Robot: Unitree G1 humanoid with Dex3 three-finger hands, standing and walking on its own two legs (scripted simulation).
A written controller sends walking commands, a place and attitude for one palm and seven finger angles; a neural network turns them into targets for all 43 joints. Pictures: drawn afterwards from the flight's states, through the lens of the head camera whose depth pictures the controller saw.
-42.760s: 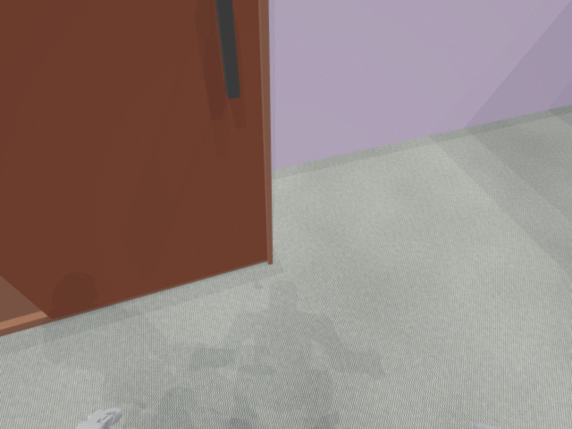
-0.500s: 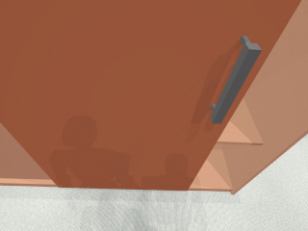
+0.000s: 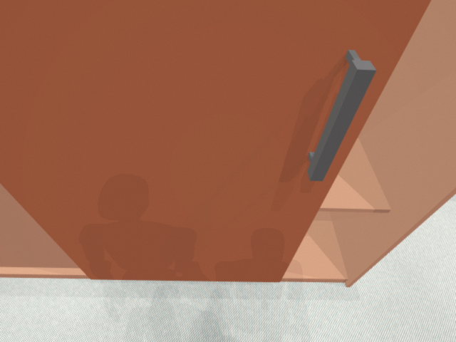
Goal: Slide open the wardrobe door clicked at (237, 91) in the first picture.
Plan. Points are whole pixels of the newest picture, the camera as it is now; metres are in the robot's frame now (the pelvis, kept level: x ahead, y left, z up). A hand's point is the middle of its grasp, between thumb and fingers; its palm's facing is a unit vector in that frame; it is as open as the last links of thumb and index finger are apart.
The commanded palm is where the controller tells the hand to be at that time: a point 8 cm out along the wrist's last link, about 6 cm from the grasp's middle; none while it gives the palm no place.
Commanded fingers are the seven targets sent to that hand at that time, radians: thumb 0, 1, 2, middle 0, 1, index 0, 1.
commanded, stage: look again from close up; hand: right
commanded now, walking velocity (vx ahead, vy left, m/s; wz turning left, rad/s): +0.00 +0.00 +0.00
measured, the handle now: (331, 122) +0.45 -0.15 +0.17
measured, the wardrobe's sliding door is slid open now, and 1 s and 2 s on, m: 0.30 0.30 0.30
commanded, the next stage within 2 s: raise the hand with hooked fingers in 0.34 s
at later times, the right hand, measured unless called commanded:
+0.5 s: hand out of the picture +0.02 -0.19 -0.16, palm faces +0.12 +0.97 -0.21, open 7.3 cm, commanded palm +0.10 -0.23 -0.06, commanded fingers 0.00 -0.81 -0.86 0.21 0.36 0.21 0.36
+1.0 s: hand out of the picture +0.12 -0.23 -0.01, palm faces +0.14 +0.99 -0.08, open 9.4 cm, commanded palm +0.13 -0.27 +0.02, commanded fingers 0.00 -0.22 -0.61 0.25 0.74 0.25 0.74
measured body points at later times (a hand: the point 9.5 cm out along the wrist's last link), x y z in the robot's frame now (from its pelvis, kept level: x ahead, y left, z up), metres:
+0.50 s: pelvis +0.00 -0.01 +0.00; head +0.02 +0.00 +0.45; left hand +0.00 +0.20 -0.16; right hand +0.02 -0.24 -0.14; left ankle +0.02 +0.08 -0.74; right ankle -0.04 -0.13 -0.74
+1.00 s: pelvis -0.04 -0.02 -0.07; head -0.01 -0.02 +0.38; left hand +0.21 +0.20 -0.10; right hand +0.11 -0.28 +0.00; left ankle +0.02 +0.08 -0.74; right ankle -0.04 -0.13 -0.74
